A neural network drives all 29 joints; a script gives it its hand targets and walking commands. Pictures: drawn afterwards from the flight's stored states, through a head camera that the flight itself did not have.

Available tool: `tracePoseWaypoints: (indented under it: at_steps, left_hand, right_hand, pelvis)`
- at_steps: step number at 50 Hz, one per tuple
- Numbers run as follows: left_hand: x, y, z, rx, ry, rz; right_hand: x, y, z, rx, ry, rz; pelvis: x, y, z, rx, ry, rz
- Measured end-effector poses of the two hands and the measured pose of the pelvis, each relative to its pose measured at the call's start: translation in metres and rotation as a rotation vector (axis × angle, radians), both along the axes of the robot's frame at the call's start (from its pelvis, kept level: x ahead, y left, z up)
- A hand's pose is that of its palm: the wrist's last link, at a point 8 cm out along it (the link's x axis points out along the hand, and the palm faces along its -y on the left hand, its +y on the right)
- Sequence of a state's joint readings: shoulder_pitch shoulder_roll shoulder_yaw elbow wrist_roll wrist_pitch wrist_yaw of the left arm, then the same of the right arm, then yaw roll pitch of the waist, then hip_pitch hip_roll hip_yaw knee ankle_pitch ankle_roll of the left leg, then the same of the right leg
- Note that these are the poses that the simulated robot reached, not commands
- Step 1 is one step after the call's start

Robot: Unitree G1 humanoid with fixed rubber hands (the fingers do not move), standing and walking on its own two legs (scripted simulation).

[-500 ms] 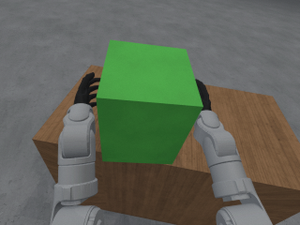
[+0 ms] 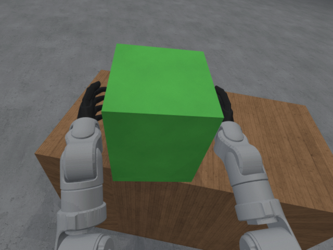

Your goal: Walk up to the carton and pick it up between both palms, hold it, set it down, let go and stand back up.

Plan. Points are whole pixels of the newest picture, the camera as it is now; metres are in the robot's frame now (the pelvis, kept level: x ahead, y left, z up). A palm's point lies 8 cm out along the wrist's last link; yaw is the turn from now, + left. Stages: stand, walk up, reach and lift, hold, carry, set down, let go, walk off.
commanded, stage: hold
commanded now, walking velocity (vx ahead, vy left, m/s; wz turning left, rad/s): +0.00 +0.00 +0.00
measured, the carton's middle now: (156, 118) +0.39 +0.02 +0.14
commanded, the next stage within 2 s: set down in 0.88 s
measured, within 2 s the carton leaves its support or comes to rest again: neither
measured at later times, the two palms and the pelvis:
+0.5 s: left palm (88, 120) +0.34 +0.17 +0.18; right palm (222, 121) +0.36 -0.12 +0.17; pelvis +0.00 +0.00 +0.00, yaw +0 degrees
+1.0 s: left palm (89, 115) +0.34 +0.16 +0.19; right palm (225, 121) +0.35 -0.13 +0.18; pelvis +0.00 +0.00 +0.00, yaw +0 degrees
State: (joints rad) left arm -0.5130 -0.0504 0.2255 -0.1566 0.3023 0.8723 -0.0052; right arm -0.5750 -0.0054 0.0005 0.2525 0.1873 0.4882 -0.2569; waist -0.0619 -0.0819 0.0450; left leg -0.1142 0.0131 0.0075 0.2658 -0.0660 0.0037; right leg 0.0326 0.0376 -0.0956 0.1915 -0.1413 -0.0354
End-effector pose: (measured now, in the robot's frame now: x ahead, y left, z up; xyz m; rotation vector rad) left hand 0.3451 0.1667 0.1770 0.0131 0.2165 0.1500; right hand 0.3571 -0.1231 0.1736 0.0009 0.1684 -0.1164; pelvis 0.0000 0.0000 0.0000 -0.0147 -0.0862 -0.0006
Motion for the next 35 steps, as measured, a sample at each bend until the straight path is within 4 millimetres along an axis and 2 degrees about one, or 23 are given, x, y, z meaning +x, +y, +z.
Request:
tracePoseWaypoints:
  at_steps: [35]
  left_hand:
    - [-0.0022, 0.0010, 0.0001, 0.003, 0.000, 0.002]
  right_hand:
    - [-0.0013, 0.0011, -0.0006, -0.007, 0.002, 0.003]
  pelvis:
    - [-0.0048, -0.0018, -0.0003, 0.000, 0.000, -0.002]
